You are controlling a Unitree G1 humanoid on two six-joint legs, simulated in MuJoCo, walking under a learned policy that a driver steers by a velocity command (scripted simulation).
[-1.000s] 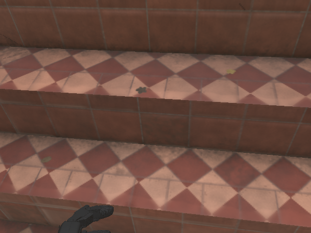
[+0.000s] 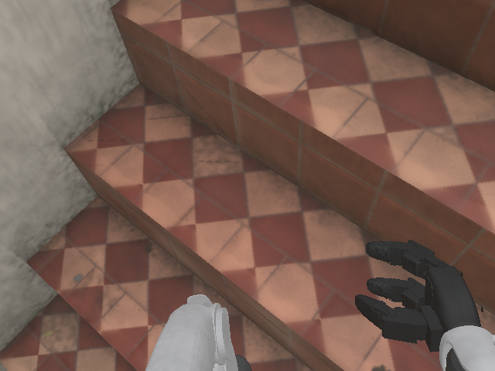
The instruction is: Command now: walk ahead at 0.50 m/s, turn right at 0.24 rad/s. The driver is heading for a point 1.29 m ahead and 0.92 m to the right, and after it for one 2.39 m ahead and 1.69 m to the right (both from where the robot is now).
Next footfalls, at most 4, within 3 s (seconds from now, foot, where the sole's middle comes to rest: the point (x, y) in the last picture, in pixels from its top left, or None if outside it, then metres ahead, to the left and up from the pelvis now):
0.70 right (419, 328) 0.35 -0.20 -0.35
1.16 left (299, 326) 0.34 -0.01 -0.36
1.50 right None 0.08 -0.06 -0.58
1.88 left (378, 354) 0.30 -0.14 -0.36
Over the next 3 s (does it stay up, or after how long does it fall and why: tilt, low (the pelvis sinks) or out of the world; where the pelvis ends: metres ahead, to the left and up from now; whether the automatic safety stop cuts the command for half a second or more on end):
stays up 0.59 -0.33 0.64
